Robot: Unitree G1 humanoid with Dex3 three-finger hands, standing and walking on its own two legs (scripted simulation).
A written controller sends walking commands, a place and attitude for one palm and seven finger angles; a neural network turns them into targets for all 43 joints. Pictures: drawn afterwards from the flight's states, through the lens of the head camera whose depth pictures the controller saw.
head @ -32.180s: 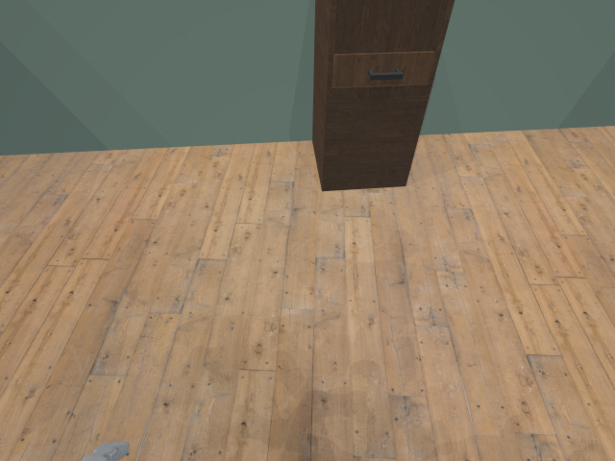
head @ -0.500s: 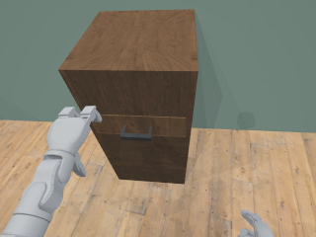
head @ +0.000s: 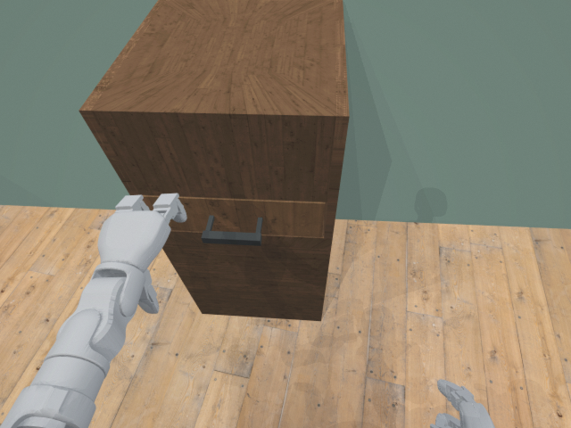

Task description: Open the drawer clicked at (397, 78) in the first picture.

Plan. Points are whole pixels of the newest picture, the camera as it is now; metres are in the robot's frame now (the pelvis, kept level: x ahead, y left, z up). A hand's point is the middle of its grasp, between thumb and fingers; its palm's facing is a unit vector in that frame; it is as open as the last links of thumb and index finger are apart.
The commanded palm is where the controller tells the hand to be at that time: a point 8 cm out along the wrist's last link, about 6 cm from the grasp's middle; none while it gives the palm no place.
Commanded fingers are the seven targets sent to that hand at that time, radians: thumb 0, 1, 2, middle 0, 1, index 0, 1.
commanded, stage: move the hooked fingers above the handle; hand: left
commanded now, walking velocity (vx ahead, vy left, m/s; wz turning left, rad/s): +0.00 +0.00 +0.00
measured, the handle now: (233, 229) +0.51 +0.18 -0.15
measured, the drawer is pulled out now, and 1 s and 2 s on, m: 0.00 0.00 0.00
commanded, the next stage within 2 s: none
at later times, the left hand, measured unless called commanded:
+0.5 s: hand (191, 247) +0.39 +0.21 -0.03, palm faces -0.08 -0.05 -1.00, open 13.8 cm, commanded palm +0.38 +0.21 +0.03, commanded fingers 0.00 -0.50 0.30 -0.30 -1.20 -0.30 -1.20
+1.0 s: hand (219, 245) +0.43 +0.18 -0.09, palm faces -0.09 -0.05 -0.99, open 13.8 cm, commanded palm +0.43 +0.19 -0.03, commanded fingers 0.00 -0.50 0.30 -0.30 -1.20 -0.30 -1.20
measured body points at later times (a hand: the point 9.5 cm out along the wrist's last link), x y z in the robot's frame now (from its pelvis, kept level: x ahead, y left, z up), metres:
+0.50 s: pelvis +0.00 +0.01 -0.02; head +0.07 -0.01 +0.43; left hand +0.39 +0.21 +0.02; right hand +0.08 -0.26 -0.15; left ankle -0.03 +0.10 -0.73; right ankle +0.00 -0.11 -0.73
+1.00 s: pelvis -0.02 +0.01 -0.05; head +0.09 +0.01 +0.39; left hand +0.43 +0.18 -0.03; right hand +0.01 -0.26 -0.18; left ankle -0.03 +0.10 -0.73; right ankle +0.00 -0.11 -0.73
